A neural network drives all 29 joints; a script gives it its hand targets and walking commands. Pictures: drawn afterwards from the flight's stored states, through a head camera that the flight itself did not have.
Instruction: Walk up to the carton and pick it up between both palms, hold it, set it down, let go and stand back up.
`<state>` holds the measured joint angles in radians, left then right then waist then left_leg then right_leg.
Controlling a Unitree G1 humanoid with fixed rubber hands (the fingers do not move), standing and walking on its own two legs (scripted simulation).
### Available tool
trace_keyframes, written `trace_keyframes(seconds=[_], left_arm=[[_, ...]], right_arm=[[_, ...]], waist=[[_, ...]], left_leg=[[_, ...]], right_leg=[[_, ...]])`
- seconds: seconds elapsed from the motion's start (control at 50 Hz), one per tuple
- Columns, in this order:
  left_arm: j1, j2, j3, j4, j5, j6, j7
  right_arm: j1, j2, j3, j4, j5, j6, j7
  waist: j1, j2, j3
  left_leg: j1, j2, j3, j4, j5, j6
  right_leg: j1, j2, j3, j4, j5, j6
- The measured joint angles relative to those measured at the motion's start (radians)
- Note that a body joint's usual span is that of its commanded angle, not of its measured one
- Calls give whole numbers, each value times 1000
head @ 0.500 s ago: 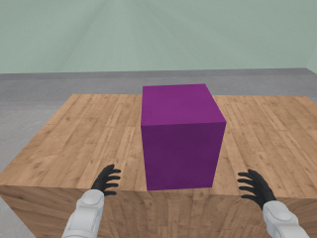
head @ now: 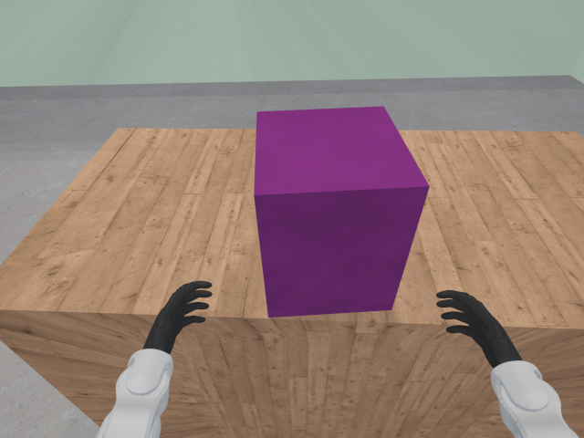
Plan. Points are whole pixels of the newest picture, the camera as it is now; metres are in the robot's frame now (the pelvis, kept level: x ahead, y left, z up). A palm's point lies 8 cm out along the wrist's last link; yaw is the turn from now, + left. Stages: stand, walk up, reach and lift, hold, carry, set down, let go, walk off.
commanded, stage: stand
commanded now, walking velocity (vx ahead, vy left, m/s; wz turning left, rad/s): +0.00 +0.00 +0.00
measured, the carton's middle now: (325, 212) +0.44 +0.01 +0.11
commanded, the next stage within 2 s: none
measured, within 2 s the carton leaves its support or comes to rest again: neither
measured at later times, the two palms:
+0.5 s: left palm (146, 335) +0.26 +0.25 +0.03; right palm (487, 349) +0.26 -0.21 +0.04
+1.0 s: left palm (146, 335) +0.26 +0.25 +0.03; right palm (488, 349) +0.26 -0.21 +0.04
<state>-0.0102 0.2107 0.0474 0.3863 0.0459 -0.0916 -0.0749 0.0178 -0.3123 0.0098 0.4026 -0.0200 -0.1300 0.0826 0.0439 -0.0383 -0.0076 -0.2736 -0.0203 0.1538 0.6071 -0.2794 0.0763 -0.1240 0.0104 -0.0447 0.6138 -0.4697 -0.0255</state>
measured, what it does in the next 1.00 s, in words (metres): steps on the spot: left foot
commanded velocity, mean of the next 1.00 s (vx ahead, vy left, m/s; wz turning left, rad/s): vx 0.00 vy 0.00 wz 0.00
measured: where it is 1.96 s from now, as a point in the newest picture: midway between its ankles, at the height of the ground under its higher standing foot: outside the picture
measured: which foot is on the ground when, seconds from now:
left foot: down 0.00-0.00, up 0.02-0.26, down 0.28-1.00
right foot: down 0.00-1.00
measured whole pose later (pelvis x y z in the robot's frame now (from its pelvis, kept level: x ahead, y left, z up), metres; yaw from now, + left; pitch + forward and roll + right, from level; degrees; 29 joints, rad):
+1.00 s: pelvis +0.01 +0.03 +0.00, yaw +1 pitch -1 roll -1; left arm 0.03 0.24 0.02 0.30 0.04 -0.17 -0.09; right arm 0.12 -0.36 -0.03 0.26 -0.02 -0.09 0.02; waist 0.04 -0.02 0.00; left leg -0.31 0.04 0.02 0.72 -0.40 0.00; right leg -0.18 0.02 -0.07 0.63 -0.44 -0.02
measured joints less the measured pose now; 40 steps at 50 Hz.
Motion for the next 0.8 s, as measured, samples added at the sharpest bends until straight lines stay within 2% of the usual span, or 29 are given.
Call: trace_keyframes(seconds=[0.06,0.1,0.14,0.2,0.26,0.28,0.32,0.36,0.5,0.8], left_arm=[[3,3,0,12,0,-15,-3],[19,5,0,2,0,-19,-7],[33,9,0,-11,0,-30,-8],[42,16,0,-37,0,-44,-14],[49,25,-1,-72,-1,-70,-28],[49,28,-1,-80,-1,-74,-32],[46,28,-8,-90,-3,-83,-40],[42,28,-18,-91,-3,-83,-40],[35,29,-25,-90,-3,-73,-30],[35,29,-25,-87,-3,-77,-23]], right_arm=[[24,0,-1,-21,0,-16,-8],[44,-8,-2,-40,0,-17,7],[70,-17,-7,-67,0,-17,24],[109,-32,-21,-113,0,-27,32],[125,-43,-37,-142,0,-39,27],[125,-43,-41,-145,0,-43,19],[119,-43,-43,-144,0,-35,-10],[108,-43,-42,-143,0,-5,-31],[103,-43,-42,-144,0,46,-72],[103,-43,-42,-144,0,45,-70]], waist=[[-1,18,5],[-2,18,-4],[-2,19,-13],[-3,20,-19],[-4,21,-11],[-4,21,-7],[-4,20,2],[-3,20,6],[-4,20,8],[-4,20,8]], left_leg=[[-34,4,-43,127,-95,0],[-57,5,-78,247,-100,0],[-59,12,-106,297,-101,0],[-60,36,-126,279,-104,0],[-43,55,-132,149,-107,0],[-33,57,-132,112,-104,-11],[-31,59,-132,107,-123,-59],[-32,59,-129,113,-126,-72],[-32,59,-129,116,-124,-72],[-32,59,-129,115,-123,-72]], right_leg=[[1,10,-16,13,16,-20],[0,10,-19,11,21,-31],[-3,11,-21,6,22,-34],[-24,11,-31,4,18,-32],[-55,12,-33,25,12,-23],[-64,12,-33,37,8,-20],[-68,10,-31,45,7,-13],[-65,9,-28,39,14,-6],[-54,9,-28,19,29,4],[-54,9,-28,18,30,5]])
